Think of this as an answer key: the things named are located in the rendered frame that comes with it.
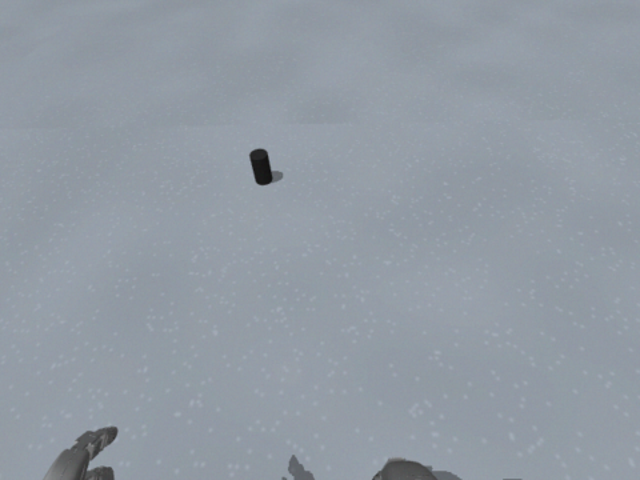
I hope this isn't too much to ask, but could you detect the left robot hand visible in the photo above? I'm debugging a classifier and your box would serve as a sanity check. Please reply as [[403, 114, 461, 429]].
[[43, 426, 118, 480]]

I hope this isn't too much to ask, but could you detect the can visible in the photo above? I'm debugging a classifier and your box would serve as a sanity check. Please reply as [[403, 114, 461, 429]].
[[250, 149, 272, 185]]

